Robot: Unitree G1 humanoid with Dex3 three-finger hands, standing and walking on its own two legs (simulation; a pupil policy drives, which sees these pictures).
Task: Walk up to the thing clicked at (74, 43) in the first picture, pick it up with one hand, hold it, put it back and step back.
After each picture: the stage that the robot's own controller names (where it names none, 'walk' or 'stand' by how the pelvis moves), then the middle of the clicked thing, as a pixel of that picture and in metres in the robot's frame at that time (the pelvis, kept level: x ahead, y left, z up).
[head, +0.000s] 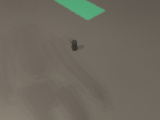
stand; (74, 45) +1.33 +0.14 -0.72
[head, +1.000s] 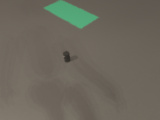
walk; (66, 56) +1.20 +0.29 -0.71
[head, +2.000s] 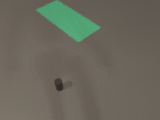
walk; (58, 84) +0.73 +0.29 -0.71
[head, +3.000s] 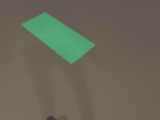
walk; out of the picture +0.42 +0.24 -0.70
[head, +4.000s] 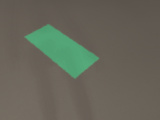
stand; out of the picture +0.32 +0.23 -0.72
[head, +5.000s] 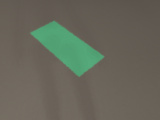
stand; out of the picture +0.31 +0.21 -0.72
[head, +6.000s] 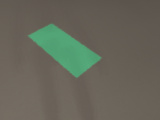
stand; out of the picture +0.33 +0.23 -0.73
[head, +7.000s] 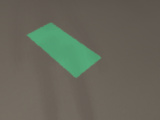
stand; out of the picture +0.31 +0.23 -0.73
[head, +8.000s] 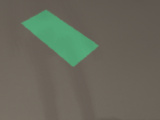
go down; out of the picture +0.32 +0.23 -0.72
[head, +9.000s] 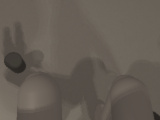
go down; (16, 63) +0.39 +0.28 -0.28
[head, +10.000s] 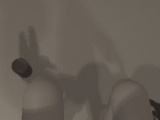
close in; (22, 68) +0.38 +0.28 -0.30
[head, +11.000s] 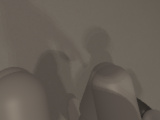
close in; out of the picture +0.36 +0.30 -0.21
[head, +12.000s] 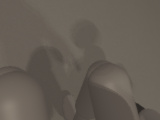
close; out of the picture +0.36 +0.31 -0.22
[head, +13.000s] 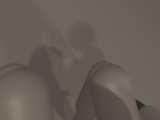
lift; out of the picture +0.33 +0.30 -0.22
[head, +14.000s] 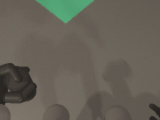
lift; (22, 85) +0.31 +0.21 -0.01
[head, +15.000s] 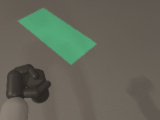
hold; (37, 86) +0.33 +0.18 +0.00
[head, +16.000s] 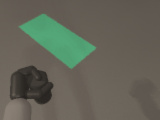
hold; (40, 88) +0.33 +0.17 +0.00
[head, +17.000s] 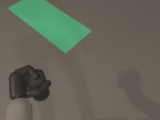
crouch; (38, 85) +0.35 +0.17 -0.05
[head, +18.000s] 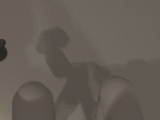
lower; out of the picture +0.45 +0.28 -0.09
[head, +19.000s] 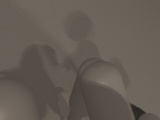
lower; out of the picture +0.40 +0.32 -0.22
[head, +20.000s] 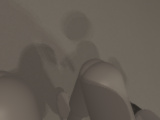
lower; out of the picture +0.39 +0.33 -0.22
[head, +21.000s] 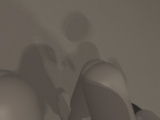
lower; out of the picture +0.39 +0.32 -0.22
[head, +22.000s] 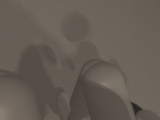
lower; out of the picture +0.39 +0.33 -0.22
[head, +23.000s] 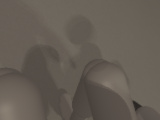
open; out of the picture +0.37 +0.30 -0.22
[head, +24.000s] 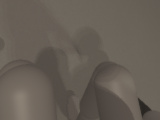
stand; out of the picture +0.39 +0.29 -0.22
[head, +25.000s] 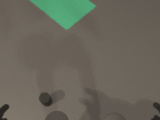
walk; (46, 99) +0.38 +0.23 -0.54
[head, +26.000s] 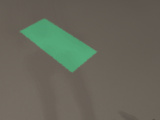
stand; out of the picture +0.35 +0.22 -0.67
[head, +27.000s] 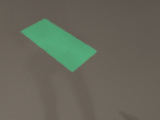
stand; out of the picture +0.35 +0.22 -0.67
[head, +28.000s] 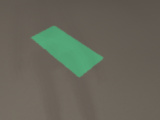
stand; out of the picture +0.37 +0.21 -0.72
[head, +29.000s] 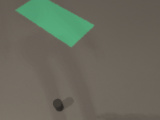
walk; (58, 105) +0.45 +0.23 -0.69
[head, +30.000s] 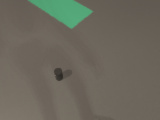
walk; (58, 74) +0.71 +0.22 -0.69
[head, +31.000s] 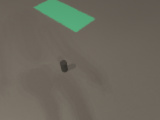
stand; (64, 66) +0.97 +0.28 -0.70
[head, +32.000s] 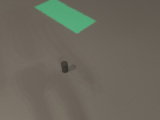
stand; (64, 67) +0.99 +0.22 -0.72
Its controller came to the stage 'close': yes
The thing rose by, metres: 0.71
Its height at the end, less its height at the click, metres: +0.00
